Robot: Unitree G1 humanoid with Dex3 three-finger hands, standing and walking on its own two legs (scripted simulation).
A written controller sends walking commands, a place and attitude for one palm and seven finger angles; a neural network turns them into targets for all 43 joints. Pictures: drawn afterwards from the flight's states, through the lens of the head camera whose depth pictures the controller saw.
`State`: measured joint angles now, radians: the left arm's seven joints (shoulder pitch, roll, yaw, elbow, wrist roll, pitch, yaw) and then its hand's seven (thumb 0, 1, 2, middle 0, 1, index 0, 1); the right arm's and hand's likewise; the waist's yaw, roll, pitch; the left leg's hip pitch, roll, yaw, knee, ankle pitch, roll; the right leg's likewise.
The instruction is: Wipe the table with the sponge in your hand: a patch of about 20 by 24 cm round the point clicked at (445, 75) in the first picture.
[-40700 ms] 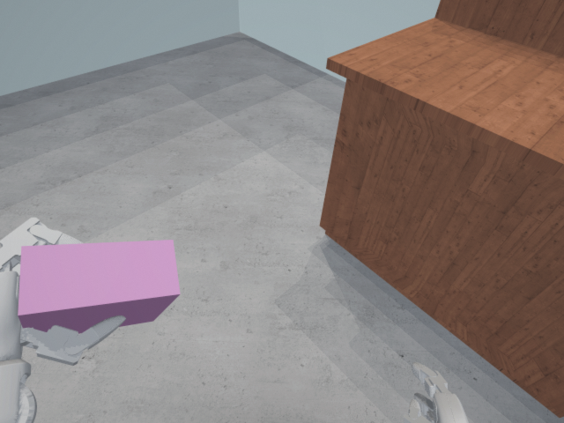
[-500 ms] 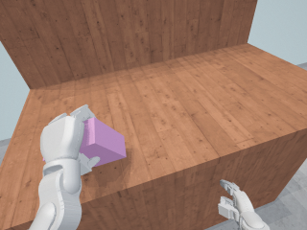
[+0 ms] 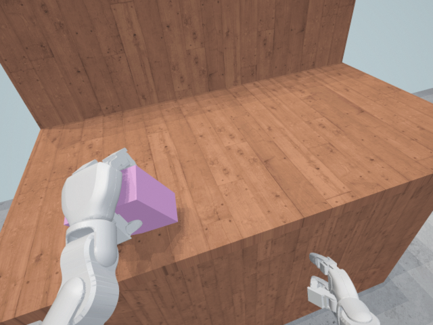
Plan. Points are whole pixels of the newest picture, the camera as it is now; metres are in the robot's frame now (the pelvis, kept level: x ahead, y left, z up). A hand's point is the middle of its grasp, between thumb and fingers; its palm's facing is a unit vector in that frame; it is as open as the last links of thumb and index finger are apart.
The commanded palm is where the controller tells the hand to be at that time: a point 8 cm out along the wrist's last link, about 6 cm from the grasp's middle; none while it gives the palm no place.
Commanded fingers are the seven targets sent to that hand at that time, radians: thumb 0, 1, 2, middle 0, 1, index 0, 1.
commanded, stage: slide across to the third lane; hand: left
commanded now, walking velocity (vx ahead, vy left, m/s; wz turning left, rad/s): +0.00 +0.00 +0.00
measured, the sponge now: (133, 210) +0.27 +0.20 +0.12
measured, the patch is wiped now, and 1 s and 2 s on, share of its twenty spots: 0.25 0.25 0.45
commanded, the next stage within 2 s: wipe forward along the third lane in 0.84 s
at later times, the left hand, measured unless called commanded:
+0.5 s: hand (131, 193) +0.26 +0.18 +0.18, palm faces +0.33 -0.22 -0.92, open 9.9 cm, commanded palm +0.22 +0.16 +0.22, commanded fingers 0.00 0.10 1.30 -1.20 -1.60 -1.20 -1.60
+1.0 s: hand (180, 180) +0.28 +0.10 +0.19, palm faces +0.25 -0.39 -0.89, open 9.9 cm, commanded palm +0.25 +0.12 +0.23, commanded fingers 0.00 0.10 1.30 -1.20 -1.60 -1.20 -1.60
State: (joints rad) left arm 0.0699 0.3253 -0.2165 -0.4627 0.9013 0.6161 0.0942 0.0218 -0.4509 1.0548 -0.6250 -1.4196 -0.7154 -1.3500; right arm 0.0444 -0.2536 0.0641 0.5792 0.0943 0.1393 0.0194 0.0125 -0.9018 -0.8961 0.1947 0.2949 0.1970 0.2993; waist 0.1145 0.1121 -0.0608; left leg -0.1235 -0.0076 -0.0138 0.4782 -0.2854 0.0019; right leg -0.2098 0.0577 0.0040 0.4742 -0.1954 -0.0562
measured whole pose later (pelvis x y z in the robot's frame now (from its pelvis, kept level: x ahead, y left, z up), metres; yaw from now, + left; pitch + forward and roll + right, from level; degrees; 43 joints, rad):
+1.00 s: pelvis -0.01 -0.01 +0.00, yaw -1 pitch -5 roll +1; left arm -0.22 0.28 -0.39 -0.32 0.81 0.59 0.01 -0.01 -0.49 1.07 -0.68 -1.39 -0.78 -1.29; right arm 0.03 -0.23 0.07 0.60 0.09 0.13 0.03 0.01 -0.90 -0.90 0.20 0.29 0.19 0.30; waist 0.10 0.10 -0.04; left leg -0.09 -0.01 -0.01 0.41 -0.24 -0.01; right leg -0.19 0.06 0.01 0.44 -0.16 -0.07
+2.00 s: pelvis -0.02 -0.03 +0.00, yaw -2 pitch -3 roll +2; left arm -0.56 0.30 -0.30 0.36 0.89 0.66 0.00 -0.03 -0.52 1.08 -0.71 -1.37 -0.80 -1.27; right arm 0.07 -0.29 0.06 0.69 0.08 0.13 -0.08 0.01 -0.90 -0.90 0.20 0.30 0.20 0.30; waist 0.02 0.11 -0.09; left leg -0.15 0.02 0.01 0.42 -0.23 0.00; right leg -0.25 0.10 0.03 0.41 -0.12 -0.09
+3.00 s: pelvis -0.01 -0.01 +0.01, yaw -2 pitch +2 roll +1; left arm -0.86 0.32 -0.23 0.85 0.94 0.51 0.00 0.00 -0.54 1.10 -0.74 -1.36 -0.81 -1.28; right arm 0.14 -0.28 0.06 0.75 0.08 0.08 -0.08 0.01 -0.90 -0.90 0.20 0.30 0.20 0.30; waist 0.01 0.07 -0.11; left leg -0.20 -0.01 0.00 0.37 -0.21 0.00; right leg -0.30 0.07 0.04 0.39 -0.12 -0.06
